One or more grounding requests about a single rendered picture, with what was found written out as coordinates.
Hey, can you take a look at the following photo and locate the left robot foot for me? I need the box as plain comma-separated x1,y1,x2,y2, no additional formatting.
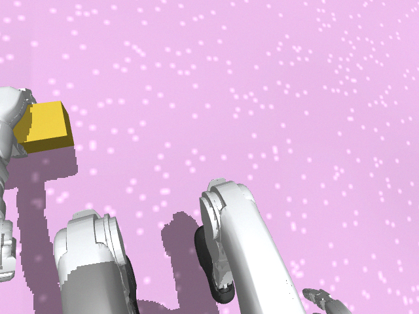
125,256,139,314

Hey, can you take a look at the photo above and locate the left robot arm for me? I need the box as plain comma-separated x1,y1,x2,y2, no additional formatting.
0,121,16,283

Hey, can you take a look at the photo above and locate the right robot foot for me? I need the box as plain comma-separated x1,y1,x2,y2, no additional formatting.
194,225,235,304

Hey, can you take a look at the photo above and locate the right robot hand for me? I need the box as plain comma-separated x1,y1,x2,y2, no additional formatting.
302,288,352,314

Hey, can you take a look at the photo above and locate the left robot hand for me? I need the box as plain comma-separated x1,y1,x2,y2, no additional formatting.
0,86,37,158

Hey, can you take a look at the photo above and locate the carton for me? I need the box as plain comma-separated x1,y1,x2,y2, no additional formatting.
13,101,74,154

